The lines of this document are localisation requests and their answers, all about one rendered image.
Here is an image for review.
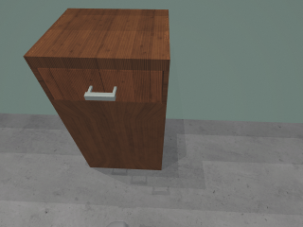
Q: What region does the drawer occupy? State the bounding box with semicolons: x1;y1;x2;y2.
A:
37;67;163;103

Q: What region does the cabinet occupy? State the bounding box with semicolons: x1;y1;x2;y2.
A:
23;8;170;170

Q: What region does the handle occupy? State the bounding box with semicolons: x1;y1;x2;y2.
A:
84;85;117;101

